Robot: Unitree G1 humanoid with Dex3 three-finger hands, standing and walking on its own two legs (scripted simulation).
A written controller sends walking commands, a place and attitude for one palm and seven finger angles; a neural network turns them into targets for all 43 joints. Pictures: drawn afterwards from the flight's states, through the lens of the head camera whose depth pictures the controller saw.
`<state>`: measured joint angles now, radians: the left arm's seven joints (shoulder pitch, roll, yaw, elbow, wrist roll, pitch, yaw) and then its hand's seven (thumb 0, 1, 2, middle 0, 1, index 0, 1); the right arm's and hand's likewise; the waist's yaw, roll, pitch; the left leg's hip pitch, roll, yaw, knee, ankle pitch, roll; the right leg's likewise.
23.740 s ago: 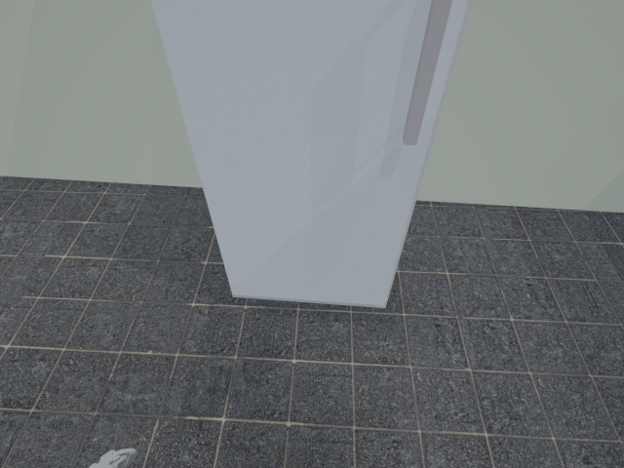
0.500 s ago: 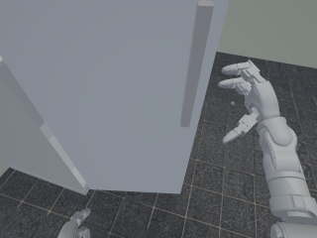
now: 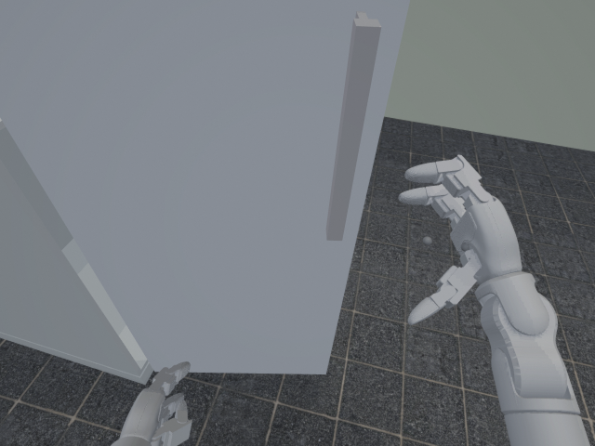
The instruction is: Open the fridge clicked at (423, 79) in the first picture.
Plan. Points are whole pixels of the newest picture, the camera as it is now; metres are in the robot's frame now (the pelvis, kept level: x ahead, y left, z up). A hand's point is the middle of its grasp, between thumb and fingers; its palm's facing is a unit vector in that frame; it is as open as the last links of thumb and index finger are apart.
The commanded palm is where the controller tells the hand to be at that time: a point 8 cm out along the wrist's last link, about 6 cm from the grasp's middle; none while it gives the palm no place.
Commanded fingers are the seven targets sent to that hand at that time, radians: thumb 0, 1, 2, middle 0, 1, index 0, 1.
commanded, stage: slip the hand off the handle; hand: right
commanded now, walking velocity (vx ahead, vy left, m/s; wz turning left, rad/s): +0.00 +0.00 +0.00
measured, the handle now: (345, 145) +0.47 -0.04 +0.20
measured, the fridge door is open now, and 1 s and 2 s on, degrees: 75 75 75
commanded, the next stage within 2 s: draw the hand back to the body in 0.58 s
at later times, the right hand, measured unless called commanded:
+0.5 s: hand (432, 268) +0.27 -0.12 +0.18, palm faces -0.15 +0.96 -0.26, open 14.6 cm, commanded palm +0.25 -0.17 +0.19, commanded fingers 0.00 0.55 -0.20 0.25 1.15 0.25 1.15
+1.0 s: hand (472, 285) +0.25 -0.16 +0.18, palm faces +0.10 +0.99 -0.03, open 14.7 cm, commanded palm +0.22 -0.21 +0.19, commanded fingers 0.00 0.55 -0.20 0.25 1.15 0.25 1.15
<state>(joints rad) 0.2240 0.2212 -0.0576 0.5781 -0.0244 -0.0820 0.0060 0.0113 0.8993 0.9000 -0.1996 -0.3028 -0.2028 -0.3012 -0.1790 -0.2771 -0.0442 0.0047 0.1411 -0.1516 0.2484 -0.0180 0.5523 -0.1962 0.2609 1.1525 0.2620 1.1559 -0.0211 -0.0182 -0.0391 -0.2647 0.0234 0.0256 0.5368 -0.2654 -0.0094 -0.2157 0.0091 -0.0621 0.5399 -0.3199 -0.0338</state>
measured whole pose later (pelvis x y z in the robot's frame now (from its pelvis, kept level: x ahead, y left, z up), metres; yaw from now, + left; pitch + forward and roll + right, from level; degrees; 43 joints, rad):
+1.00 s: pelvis +0.01 +0.01 +0.00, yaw -2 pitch -2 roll +0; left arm 0.18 0.24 -0.07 0.59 -0.06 -0.15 0.05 0.01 0.90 0.90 -0.20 -0.30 -0.20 -0.30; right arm 0.12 -0.21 -0.13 -0.41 0.25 0.35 0.07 -0.02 0.55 -0.20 0.25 1.15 0.25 1.15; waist -0.08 -0.06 -0.08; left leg -0.20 0.02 0.06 0.52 -0.28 0.00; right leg -0.17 0.00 -0.02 0.53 -0.33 -0.02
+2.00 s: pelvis +0.01 -0.01 +0.01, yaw -1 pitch -5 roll +1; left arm 0.20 0.23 -0.03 0.65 0.01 -0.12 0.07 0.01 0.90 0.90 -0.20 -0.30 -0.20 -0.30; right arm 0.43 -0.35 -0.34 -0.38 0.08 -0.03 -0.10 0.00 -0.75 -0.82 0.22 0.39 0.22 0.39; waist -0.09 -0.04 0.00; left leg -0.08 0.02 0.05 0.39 -0.22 -0.02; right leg -0.06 0.01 -0.04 0.43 -0.28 -0.04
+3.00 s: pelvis -0.06 -0.02 +0.00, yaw +0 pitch +0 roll +1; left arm 0.21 0.23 0.00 0.55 0.00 -0.05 0.09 0.01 0.90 0.90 -0.20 -0.30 -0.20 -0.30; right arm 0.49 -0.39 -0.42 -0.47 0.02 -0.20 -0.13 0.01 -0.89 -0.90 0.21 0.30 0.22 0.31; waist -0.02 0.02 0.01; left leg -0.36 0.04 0.02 0.52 -0.16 -0.04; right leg -0.34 0.03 -0.07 0.58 -0.24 -0.07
